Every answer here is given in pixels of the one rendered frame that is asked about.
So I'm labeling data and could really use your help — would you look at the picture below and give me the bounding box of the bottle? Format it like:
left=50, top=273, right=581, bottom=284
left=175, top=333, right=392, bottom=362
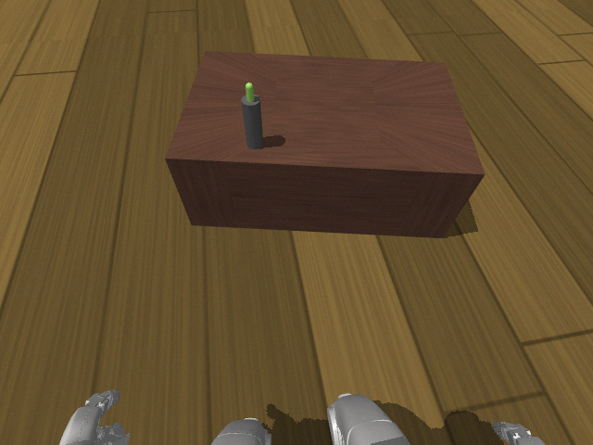
left=241, top=83, right=263, bottom=149

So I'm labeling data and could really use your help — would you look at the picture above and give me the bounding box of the right robot hand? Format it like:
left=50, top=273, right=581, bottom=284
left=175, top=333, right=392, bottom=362
left=493, top=421, right=546, bottom=445

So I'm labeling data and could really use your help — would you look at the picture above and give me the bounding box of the left robot hand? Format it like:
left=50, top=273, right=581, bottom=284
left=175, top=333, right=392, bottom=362
left=59, top=389, right=130, bottom=445

